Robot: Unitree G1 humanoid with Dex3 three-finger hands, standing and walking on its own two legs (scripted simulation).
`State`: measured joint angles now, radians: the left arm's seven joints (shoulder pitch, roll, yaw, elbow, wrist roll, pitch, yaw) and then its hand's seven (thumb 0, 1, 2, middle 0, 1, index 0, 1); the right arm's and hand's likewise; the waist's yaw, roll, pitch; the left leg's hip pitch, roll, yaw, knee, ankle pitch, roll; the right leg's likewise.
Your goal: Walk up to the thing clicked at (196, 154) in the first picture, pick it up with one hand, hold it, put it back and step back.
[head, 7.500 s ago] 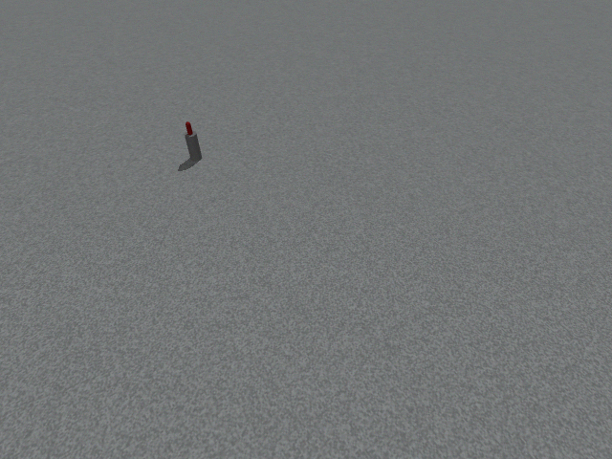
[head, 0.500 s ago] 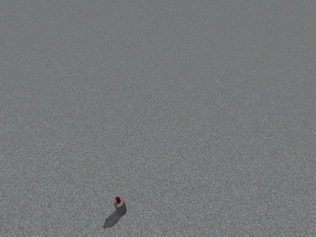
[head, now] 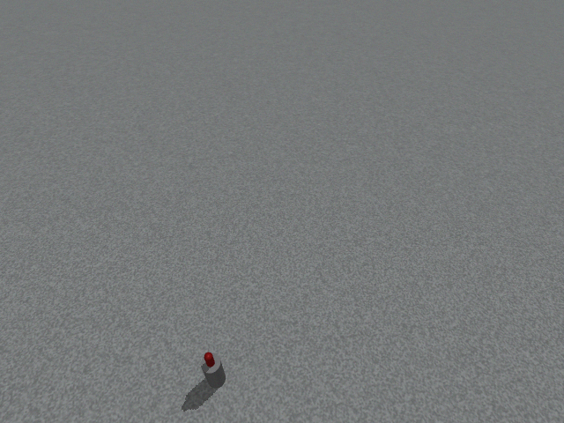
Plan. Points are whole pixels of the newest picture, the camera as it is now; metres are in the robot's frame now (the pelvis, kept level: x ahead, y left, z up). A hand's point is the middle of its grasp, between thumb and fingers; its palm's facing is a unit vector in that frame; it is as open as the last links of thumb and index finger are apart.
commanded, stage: stand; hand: left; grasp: from the side
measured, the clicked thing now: (212, 367) +0.43 +0.21 -0.67
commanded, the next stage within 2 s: go down in 0.92 s
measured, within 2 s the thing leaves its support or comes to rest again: neither
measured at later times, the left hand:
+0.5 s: hand out of the picture +0.07 +0.26 -0.16, palm faces -0.02 -0.94 -0.34, open 7.4 cm
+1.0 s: hand out of the picture +0.07 +0.25 -0.16, palm faces -0.03 -0.94 -0.34, open 7.4 cm
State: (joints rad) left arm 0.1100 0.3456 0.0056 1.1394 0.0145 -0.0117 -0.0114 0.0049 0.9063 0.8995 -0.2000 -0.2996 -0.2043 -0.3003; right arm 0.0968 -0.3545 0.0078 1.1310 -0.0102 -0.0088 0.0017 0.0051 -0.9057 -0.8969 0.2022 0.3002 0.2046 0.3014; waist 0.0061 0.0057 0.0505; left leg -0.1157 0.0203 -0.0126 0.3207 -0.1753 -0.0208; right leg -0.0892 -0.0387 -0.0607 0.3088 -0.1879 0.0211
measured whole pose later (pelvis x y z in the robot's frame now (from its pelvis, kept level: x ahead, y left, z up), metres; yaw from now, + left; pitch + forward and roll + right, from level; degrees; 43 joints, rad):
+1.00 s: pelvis +0.00 +0.00 +0.00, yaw +0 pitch -2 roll +0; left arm 0.12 0.35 0.01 1.13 0.02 -0.01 -0.01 0.00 0.91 0.90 -0.20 -0.30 -0.20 -0.30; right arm 0.11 -0.35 0.00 1.13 -0.01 -0.01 0.00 0.01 -0.91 -0.90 0.20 0.30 0.20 0.30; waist 0.01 0.00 0.05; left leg -0.11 0.02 -0.01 0.32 -0.18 -0.02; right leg -0.09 -0.04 -0.05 0.31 -0.19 0.02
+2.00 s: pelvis -0.01 +0.01 -0.09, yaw -1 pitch +16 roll -3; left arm 0.29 0.35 0.26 0.38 0.00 0.29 -0.09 -0.01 -0.55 0.00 -0.09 -0.03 -0.09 -0.03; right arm 0.21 -0.23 -0.01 0.55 0.01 -0.17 -0.10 0.01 -0.91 -0.89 0.20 0.30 0.20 0.30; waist -0.03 0.01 -0.12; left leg -0.87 0.04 -0.04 1.11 -0.53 -0.01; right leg -0.82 -0.03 -0.05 1.05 -0.51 0.03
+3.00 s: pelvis -0.08 +0.01 -0.30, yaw -4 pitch +33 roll -5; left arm -0.44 0.72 0.72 0.99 -0.13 -0.35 -0.56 -0.01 -0.47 0.07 -0.05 -0.06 -0.05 -0.06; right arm 0.12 -0.32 0.05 0.67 -0.04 -0.18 -0.05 0.01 -0.90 -0.90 0.20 0.30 0.21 0.30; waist -0.05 -0.02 -0.14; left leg -1.85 0.04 -0.10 1.94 -0.67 -0.03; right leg -1.80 -0.03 -0.06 1.88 -0.67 0.01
